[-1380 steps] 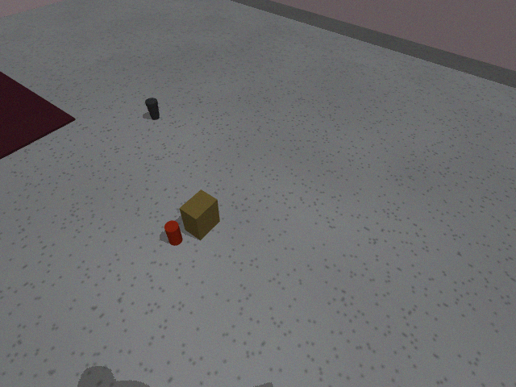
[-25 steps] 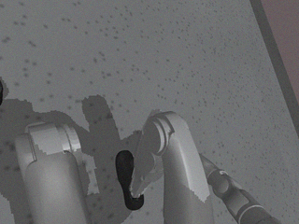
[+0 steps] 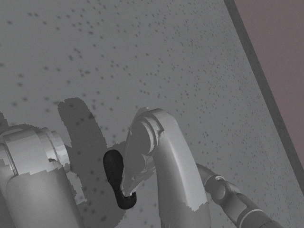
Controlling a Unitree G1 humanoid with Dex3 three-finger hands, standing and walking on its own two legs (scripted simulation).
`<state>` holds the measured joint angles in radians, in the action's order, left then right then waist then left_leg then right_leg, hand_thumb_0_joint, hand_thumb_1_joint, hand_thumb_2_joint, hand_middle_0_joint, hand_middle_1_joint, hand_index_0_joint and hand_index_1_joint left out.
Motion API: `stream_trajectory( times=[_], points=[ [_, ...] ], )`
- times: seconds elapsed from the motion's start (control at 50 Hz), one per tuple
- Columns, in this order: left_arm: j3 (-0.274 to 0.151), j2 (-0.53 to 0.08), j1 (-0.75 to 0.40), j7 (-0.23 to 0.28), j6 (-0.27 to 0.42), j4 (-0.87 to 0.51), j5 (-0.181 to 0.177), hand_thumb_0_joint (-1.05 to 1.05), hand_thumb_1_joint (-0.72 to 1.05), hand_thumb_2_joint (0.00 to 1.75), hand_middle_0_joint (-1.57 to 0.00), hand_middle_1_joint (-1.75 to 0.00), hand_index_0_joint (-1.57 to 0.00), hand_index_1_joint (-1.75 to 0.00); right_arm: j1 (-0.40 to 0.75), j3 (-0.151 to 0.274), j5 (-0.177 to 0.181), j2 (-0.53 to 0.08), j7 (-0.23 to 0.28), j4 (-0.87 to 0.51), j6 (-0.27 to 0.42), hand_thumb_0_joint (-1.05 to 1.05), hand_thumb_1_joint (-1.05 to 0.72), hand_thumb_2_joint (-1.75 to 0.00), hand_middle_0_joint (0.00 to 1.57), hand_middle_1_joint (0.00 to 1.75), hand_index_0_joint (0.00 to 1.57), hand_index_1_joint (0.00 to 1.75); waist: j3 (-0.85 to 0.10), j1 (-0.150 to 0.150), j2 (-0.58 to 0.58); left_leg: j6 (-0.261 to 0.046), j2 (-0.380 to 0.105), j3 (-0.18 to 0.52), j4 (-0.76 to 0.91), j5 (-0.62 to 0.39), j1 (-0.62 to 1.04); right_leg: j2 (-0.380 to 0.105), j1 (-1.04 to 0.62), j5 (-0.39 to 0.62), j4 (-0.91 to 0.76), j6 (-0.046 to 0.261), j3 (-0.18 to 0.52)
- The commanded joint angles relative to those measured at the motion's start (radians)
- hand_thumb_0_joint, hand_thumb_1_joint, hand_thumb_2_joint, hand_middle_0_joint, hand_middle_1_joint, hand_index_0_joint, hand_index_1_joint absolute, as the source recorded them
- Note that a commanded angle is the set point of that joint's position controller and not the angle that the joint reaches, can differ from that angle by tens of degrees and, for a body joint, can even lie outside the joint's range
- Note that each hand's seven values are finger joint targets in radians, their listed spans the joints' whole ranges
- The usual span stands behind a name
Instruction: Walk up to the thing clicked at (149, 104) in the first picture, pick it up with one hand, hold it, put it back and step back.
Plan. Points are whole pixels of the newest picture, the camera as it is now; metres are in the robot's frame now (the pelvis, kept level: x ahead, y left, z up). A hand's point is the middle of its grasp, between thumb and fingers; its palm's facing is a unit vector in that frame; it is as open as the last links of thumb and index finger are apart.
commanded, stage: close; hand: left
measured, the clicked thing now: out of the picture +0.43 +0.30 -0.21
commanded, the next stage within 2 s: settle in 0.68 s
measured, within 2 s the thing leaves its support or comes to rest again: leaves its support in 1.10 s
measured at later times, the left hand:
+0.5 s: hand out of the picture +0.41 +0.29 -0.19, palm faces +0.41 -0.91 +0.01, open 10.6 cm
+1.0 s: hand out of the picture +0.42 +0.29 -0.19, palm faces +0.42 -0.91 +0.01, open 10.1 cm
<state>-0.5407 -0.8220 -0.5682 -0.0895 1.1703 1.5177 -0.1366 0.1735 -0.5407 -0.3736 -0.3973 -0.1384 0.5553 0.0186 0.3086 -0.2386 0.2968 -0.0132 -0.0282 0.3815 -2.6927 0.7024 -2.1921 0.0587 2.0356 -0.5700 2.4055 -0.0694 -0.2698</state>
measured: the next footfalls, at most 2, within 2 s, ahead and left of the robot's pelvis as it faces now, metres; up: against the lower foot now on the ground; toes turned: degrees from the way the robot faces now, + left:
none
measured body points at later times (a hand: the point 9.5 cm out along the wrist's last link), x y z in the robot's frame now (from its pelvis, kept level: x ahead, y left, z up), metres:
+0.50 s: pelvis +0.00 +0.00 +0.00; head +0.22 +0.21 +0.33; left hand +0.38 +0.34 -0.18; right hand +0.20 -0.23 -0.02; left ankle +0.09 +0.12 -0.24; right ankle +0.15 -0.12 -0.24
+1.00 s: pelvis +0.00 +0.00 +0.00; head +0.23 +0.20 +0.33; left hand +0.39 +0.34 -0.19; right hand +0.18 -0.24 -0.02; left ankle +0.09 +0.12 -0.24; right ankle +0.15 -0.12 -0.24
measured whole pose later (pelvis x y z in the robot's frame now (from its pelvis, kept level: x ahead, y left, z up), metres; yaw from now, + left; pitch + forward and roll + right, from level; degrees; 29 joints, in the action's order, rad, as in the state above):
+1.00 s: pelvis +0.00 +0.00 +0.00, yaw -1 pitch +10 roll -19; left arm -0.51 -0.85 -0.61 0.02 1.15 1.46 -0.11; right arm 0.20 -0.56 -0.38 -0.38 -0.14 0.55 -0.02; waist 0.35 -0.24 0.32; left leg -0.01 -0.04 0.41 -2.69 0.73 -2.19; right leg 0.07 2.04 -0.58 2.39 -0.07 -0.29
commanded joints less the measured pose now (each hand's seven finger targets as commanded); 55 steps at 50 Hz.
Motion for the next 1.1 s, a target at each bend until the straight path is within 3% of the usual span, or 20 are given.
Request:
stream_trajectory(
  times=[0.0,0.06,0.12,0.26,0.32,0.46,0.56,0.58,0.68,0.78,0.88,0.96,1.02,1.04,1.08],
  points=[
    [-0.030,-0.198,-0.137,0.044,0.086,-0.106,0.008,0.00,-0.44,0.20,-0.09,-0.10,-0.07,-0.12,0.025,0.127,-0.011,-0.360,0.022,-0.030,-0.014,0.00,-0.89,-0.90,0.20,0.30,0.20,0.30,-0.462,-0.083,-0.547,0.041,-0.055,-0.077,0.381,-0.018,0.322,0.038,-0.218,0.056,-0.151,0.065,-0.105],
    [-0.032,-0.207,-0.127,0.068,0.092,-0.111,0.023,0.00,-0.39,0.23,-0.08,-0.11,-0.07,-0.13,0.032,0.121,-0.013,-0.363,0.019,-0.036,-0.019,0.00,-0.89,-0.90,0.20,0.30,0.20,0.30,-0.464,-0.084,-0.570,0.047,-0.059,-0.066,0.387,-0.044,0.336,0.041,-0.221,0.077,-0.139,0.066,-0.115],
    [-0.035,-0.203,-0.125,0.082,0.100,-0.135,0.029,0.00,-0.15,0.37,-0.26,-0.28,-0.25,-0.29,0.020,0.123,-0.020,-0.369,0.018,-0.031,-0.028,0.00,-0.87,-0.90,0.20,0.30,0.20,0.30,-0.492,-0.098,-0.594,0.056,-0.068,-0.055,0.386,-0.100,0.386,0.042,-0.237,0.122,-0.124,0.066,-0.120],
    [0.005,-0.181,-0.201,0.089,0.104,-0.152,0.025,0.00,0.21,0.51,-0.39,-0.38,-0.36,-0.40,0.014,0.118,-0.021,-0.368,0.019,-0.010,-0.027,0.00,-0.87,-0.90,0.20,0.30,0.20,0.30,-0.493,-0.144,-0.583,0.052,-0.072,-0.048,0.370,-0.116,0.391,0.044,-0.232,0.146,-0.133,0.062,-0.124],
    [0.031,-0.179,-0.202,0.082,0.093,-0.139,0.034,0.00,0.31,0.58,-0.46,-0.44,-0.43,-0.46,0.012,0.115,-0.019,-0.364,0.019,-0.006,-0.031,0.00,-0.86,-0.90,0.20,0.30,0.20,0.30,-0.487,-0.144,-0.571,0.047,-0.068,-0.052,0.365,-0.101,0.376,0.047,-0.238,0.138,-0.142,0.063,-0.121],
    [0.002,-0.187,-0.192,0.106,0.076,-0.108,0.028,0.00,0.48,0.68,-0.58,-0.55,-0.56,-0.57,0.022,0.112,-0.019,-0.364,0.016,-0.016,-0.041,0.00,-0.86,-0.90,0.20,0.30,0.20,0.30,-0.470,-0.123,-0.554,0.048,-0.065,-0.047,0.375,-0.081,0.354,0.046,-0.232,0.117,-0.149,0.065,-0.126],
    [-0.005,-0.193,-0.202,0.126,0.080,-0.121,0.038,0.00,0.45,0.85,-0.80,-0.79,-0.77,-0.81,0.026,0.108,-0.022,-0.359,0.015,-0.023,-0.049,0.00,-0.87,-0.90,0.20,0.30,0.20,0.30,-0.478,-0.131,-0.555,0.048,-0.068,-0.043,0.374,-0.084,0.356,0.048,-0.239,0.121,-0.149,0.064,-0.127],
    [-0.001,-0.205,-0.203,0.126,0.080,-0.124,0.040,0.00,0.48,0.88,-0.83,-0.81,-0.80,-0.83,0.032,0.108,-0.020,-0.356,0.016,-0.027,-0.049,0.00,-0.87,-0.90,0.20,0.30,0.20,0.30,-0.471,-0.122,-0.563,0.047,-0.067,-0.051,0.374,-0.083,0.353,0.048,-0.234,0.117,-0.152,0.065,-0.123],
    [0.030,-0.181,-0.226,0.123,0.074,-0.129,0.050,0.00,0.49,0.99,-0.97,-0.96,-0.95,-0.99,0.027,0.110,-0.023,-0.351,0.017,-0.021,-0.048,0.00,-0.88,-0.90,0.20,0.30,0.20,0.30,-0.475,-0.144,-0.547,0.039,-0.067,-0.062,0.358,-0.092,0.347,0.051,-0.243,0.130,-0.162,0.063,-0.117],
    [0.031,-0.167,-0.216,0.122,0.072,-0.123,0.043,0.00,0.45,1.16,-1.09,-1.17,-1.06,-1.21,0.020,0.110,-0.023,-0.357,0.013,-0.018,-0.049,0.00,-0.90,-0.91,0.20,0.30,0.20,0.30,-0.488,-0.140,-0.556,0.046,-0.069,-0.046,0.373,-0.078,0.368,0.050,-0.236,0.114,-0.156,0.066,-0.126],
    [0.035,-0.176,-0.208,0.108,0.072,-0.168,0.030,0.00,0.42,1.24,-1.15,-1.26,-1.13,-1.29,0.022,0.112,-0.015,-0.356,0.014,-0.017,-0.046,0.00,-0.89,-0.91,0.20,0.30,0.20,0.30,-0.507,-0.124,-0.567,0.044,-0.067,-0.061,0.365,-0.105,0.364,0.052,-0.256,0.134,-0.158,0.067,-0.118],
    [0.021,-0.196,-0.223,0.102,0.068,-0.243,0.028,0.00,0.36,1.30,-1.22,-1.34,-1.20,-1.37,0.009,0.121,-0.012,-0.356,0.016,-0.014,-0.048,0.00,-0.89,-0.91,0.20,0.30,0.20,0.30,-0.552,-0.112,-0.615,0.053,-0.071,-0.060,0.372,-0.143,0.414,0.050,-0.268,0.162,-0.150,0.068,-0.113],
    [-0.019,-0.230,-0.227,0.114,0.055,-0.312,0.030,0.00,0.35,1.34,-1.26,-1.40,-1.25,-1.43,-0.010,0.131,-0.009,-0.347,0.013,-0.012,-0.053,0.00,-0.90,-0.91,0.20,0.30,0.20,0.30,-0.577,-0.094,-0.652,0.053,-0.068,-0.068,0.383,-0.140,0.412,0.047,-0.276,0.159,-0.151,0.073,-0.106],
    [-0.008,-0.203,-0.232,0.114,0.049,-0.351,0.029,0.00,0.33,1.34,-1.27,-1.41,-1.25,-1.44,-0.003,0.143,-0.006,-0.353,0.011,-0.026,-0.053,0.00,-0.90,-0.91,0.20,0.30,0.20,0.30,-0.571,-0.095,-0.658,0.057,-0.071,-0.065,0.394,-0.141,0.428,0.041,-0.258,0.157,-0.147,0.073,-0.106],
    [-0.034,-0.248,-0.237,0.124,0.036,-0.411,0.040,0.00,0.31,1.37,-1.30,-1.44,-1.28,-1.48,-0.026,0.158,-0.002,-0.348,0.010,-0.013,-0.055,0.00,-0.90,-0.91,0.20,0.30,0.20,0.30,-0.602,-0.080,-0.703,0.059,-0.071,-0.072,0.403,-0.142,0.445,0.040,-0.250,0.157,-0.144,0.077,-0.095]
  ],
)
